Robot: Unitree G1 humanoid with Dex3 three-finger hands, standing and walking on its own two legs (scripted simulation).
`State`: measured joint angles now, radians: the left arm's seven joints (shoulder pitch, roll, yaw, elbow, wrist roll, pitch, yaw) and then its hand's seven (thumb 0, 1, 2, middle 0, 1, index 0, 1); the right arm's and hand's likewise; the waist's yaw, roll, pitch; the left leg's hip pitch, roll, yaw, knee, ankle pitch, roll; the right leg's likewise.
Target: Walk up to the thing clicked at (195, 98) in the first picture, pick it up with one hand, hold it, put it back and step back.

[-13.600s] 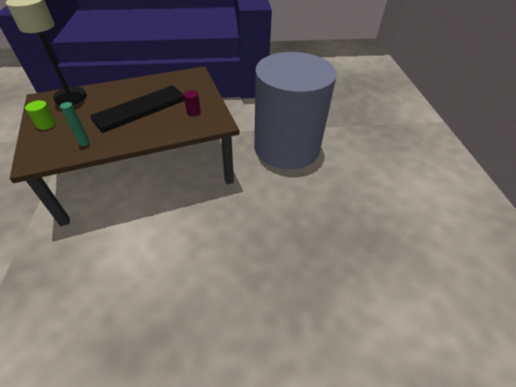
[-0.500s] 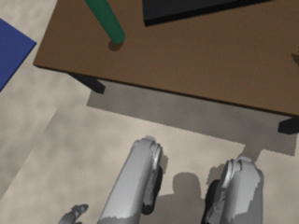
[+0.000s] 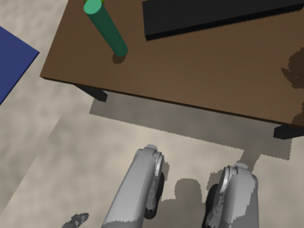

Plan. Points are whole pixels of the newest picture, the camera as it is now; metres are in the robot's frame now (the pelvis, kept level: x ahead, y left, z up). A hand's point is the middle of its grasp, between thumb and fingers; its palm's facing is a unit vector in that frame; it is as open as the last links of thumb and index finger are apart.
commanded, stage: settle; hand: right
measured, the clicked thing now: out of the picture +0.59 -0.27 +0.04
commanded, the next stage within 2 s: lift in 0.14 s
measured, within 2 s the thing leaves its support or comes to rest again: neither
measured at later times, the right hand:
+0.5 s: hand out of the picture +0.59 -0.27 +0.07, palm faces +0.26 +0.96 -0.04, open 9.9 cm
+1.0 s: hand out of the picture +0.51 -0.25 +0.16, palm faces +0.28 +0.96 -0.03, open 9.9 cm
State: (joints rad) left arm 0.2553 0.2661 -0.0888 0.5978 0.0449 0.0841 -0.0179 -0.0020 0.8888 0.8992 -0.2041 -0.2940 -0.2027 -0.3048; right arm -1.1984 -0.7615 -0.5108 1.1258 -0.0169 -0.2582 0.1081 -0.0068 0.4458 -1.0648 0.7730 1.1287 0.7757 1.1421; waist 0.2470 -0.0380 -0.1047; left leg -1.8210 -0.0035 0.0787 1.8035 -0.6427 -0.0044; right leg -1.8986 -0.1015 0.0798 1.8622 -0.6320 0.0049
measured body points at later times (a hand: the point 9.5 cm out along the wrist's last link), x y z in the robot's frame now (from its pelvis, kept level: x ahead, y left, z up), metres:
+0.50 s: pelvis +0.01 +0.00 +0.03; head +0.24 -0.04 +0.41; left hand +0.04 +0.26 -0.08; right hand +0.57 -0.32 +0.08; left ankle +0.07 +0.12 -0.46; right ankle +0.07 -0.13 -0.46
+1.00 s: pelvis +0.03 +0.00 +0.12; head +0.19 -0.04 +0.54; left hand +0.11 +0.26 +0.00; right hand +0.49 -0.30 +0.17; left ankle +0.07 +0.12 -0.46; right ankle +0.07 -0.13 -0.46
